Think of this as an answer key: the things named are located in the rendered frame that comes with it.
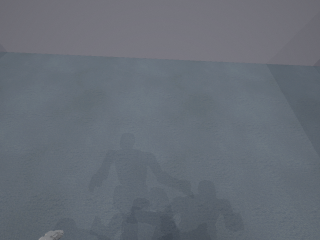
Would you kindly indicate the left robot hand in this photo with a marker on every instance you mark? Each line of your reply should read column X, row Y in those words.
column 53, row 235

